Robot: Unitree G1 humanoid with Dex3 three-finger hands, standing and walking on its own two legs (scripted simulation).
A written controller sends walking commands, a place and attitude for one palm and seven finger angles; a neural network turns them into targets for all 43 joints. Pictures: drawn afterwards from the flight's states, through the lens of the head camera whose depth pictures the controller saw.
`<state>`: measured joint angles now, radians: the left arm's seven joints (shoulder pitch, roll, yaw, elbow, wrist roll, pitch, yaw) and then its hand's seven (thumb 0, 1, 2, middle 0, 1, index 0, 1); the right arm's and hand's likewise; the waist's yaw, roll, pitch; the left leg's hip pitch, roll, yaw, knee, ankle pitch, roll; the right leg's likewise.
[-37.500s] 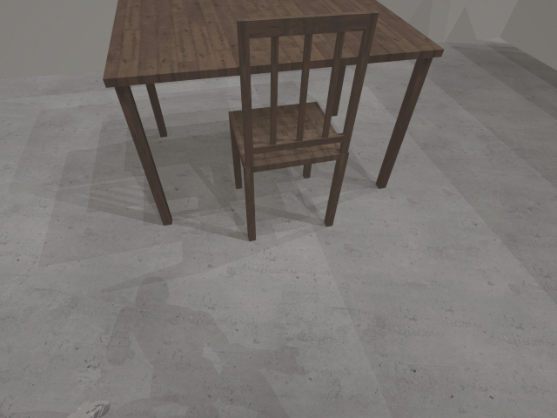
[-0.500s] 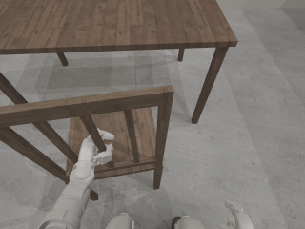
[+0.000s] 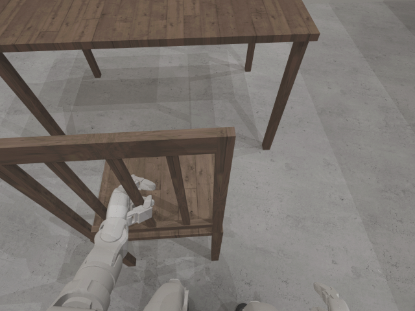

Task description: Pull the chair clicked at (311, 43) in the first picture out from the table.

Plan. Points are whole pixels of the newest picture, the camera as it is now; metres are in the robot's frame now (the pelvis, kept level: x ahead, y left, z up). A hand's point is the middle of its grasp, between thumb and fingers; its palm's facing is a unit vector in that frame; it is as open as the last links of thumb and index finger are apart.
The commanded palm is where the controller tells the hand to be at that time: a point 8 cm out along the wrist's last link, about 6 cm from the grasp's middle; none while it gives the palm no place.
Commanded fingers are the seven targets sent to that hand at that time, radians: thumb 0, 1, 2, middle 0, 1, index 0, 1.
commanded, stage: step backward, pulling the chair out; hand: left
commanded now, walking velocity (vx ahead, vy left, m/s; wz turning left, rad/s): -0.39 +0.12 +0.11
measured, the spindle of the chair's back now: (137, 199) +0.34 +0.17 -0.06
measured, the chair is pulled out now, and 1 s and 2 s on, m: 0.41 0.63 0.63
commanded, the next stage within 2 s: stop walking, hand still on the chair in 0.34 s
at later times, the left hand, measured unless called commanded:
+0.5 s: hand (138, 275) +0.19 +0.14 -0.06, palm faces +0.06 -0.99 -0.15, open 5.0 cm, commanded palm +0.17 +0.20 -0.05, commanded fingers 0.00 0.90 0.90 -0.50 -1.45 -0.50 -1.45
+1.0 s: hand out of the picture +0.11 +0.15 -0.06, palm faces +0.06 -0.99 -0.14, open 5.1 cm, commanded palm +0.09 +0.20 -0.05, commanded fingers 0.00 0.90 0.90 -0.50 -1.45 -0.50 -1.45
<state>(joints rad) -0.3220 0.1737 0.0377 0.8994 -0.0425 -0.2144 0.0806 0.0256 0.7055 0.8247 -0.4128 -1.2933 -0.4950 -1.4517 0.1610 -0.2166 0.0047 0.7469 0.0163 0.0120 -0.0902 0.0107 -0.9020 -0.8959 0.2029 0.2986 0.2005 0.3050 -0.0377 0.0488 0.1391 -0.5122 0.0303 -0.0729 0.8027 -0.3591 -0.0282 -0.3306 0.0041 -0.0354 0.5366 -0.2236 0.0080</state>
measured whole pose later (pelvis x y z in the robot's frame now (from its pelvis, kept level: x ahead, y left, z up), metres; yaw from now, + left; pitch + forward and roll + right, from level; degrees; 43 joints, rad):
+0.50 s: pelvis -0.12 +0.00 +0.00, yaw +1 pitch +0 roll -2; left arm -0.31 0.15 0.03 0.89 -0.06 -0.17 0.06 0.02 0.73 0.81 -0.41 -1.27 -0.50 -1.45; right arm 0.18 -0.19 0.03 0.73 0.03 0.02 -0.08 0.01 -0.90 -0.90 0.20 0.30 0.20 0.31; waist -0.02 0.05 0.13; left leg -0.46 0.05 -0.08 0.79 -0.38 -0.02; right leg -0.32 0.00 -0.04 0.55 -0.23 0.00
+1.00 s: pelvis -0.13 +0.00 +0.01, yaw +2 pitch -2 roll +0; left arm 0.01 0.12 -0.05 0.70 -0.04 -0.14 0.06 0.03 0.72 0.83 -0.41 -1.30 -0.50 -1.45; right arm 0.26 -0.18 0.04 0.73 0.02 -0.04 -0.09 0.01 -0.90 -0.90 0.20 0.30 0.20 0.30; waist -0.01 0.02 0.03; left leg -0.19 0.02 -0.01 0.49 -0.27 -0.02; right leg -0.25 -0.02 0.01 0.46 -0.17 0.02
